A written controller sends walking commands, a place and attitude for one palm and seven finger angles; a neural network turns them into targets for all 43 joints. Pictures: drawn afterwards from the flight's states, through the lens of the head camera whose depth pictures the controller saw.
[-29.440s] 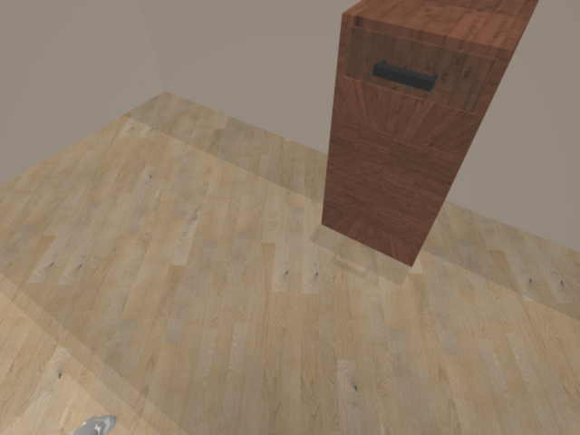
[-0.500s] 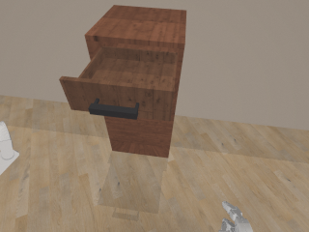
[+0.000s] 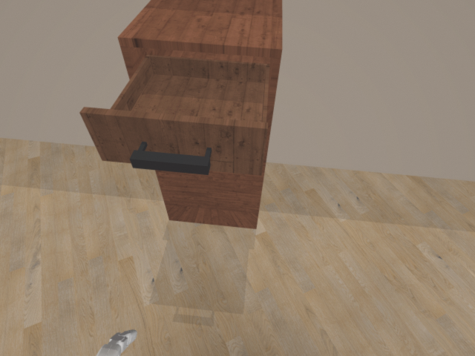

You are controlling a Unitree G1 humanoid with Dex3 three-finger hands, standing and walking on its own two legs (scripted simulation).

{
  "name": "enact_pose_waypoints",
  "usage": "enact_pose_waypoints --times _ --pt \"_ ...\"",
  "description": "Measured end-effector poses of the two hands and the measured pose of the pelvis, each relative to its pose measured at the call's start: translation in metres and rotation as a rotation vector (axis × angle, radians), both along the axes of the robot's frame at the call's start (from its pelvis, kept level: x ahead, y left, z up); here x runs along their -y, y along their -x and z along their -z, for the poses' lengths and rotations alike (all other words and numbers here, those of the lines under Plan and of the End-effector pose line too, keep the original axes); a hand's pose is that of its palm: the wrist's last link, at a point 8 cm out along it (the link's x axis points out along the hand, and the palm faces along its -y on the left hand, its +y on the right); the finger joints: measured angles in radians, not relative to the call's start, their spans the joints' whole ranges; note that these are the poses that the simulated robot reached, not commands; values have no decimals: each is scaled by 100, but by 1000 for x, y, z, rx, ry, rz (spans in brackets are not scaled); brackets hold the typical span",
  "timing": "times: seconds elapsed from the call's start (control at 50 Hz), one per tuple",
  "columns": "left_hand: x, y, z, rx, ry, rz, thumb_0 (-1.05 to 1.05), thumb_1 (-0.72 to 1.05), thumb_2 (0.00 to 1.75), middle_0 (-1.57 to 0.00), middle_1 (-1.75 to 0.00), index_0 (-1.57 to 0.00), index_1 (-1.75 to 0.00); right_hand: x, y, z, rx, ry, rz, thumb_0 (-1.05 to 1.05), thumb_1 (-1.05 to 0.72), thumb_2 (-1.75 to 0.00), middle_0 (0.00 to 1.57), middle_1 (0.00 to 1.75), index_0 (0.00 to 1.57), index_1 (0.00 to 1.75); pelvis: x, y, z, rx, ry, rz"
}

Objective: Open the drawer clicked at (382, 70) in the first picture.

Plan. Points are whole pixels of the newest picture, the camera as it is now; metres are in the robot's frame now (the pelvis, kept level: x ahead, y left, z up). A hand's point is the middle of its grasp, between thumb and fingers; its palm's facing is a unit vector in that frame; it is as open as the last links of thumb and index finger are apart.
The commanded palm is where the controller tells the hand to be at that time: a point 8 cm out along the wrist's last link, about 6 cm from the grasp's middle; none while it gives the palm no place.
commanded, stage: let the arm hang, fingers relaxed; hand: left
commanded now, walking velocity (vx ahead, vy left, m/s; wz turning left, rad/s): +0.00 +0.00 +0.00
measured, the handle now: (173, 155) +0.50 +0.15 +0.04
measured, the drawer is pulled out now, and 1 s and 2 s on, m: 0.29 0.29 0.29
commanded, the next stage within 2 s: look to check the result in 0.86 s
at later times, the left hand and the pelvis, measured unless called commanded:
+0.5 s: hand out of the picture -0.03 +0.18 -0.16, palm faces +0.02 -0.98 -0.22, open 7.4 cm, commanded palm none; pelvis +0.00 +0.01 +0.01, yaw -1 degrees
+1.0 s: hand out of the picture +0.01 +0.16 -0.16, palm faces +0.01 -0.98 -0.18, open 7.4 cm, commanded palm none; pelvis +0.01 +0.00 +0.02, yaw -1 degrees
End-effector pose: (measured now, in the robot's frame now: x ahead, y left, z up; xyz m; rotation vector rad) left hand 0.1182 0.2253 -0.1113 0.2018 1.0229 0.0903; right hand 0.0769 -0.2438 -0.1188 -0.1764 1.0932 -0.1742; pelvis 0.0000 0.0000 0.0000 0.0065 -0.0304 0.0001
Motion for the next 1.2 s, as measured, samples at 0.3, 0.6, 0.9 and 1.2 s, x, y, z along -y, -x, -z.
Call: enact_pose_waypoints --times 0.3,0.6,0.9,1.2 --pt "-24 154 15 -476 -27 -151 -1 95 90 -20 -30 -20 -29 -37 114 10 -408 -64 67 0 -91 -90 20 30 20 30 -5 1 -14 -4 17 2" --pt "8 129 19 -409 26 -124 0 91 90 -20 -30 -19 -29 -57 101 20 -345 -129 77 0 -91 -90 20 30 20 30 -5 0 -14 6 5 18" --pt "13 115 20 -391 25 -112 1 91 90 -20 -30 -20 -29 -40 108 16 -375 -100 107 0 -91 -90 20 30 20 30 3 -6 -15 2 7 22" --pt "18 109 20 -402 27 -110 0 91 90 -20 -30 -20 -29 -38 100 15 -378 -103 108 0 -91 -90 20 30 20 30 7 -12 -16 -1 9 24"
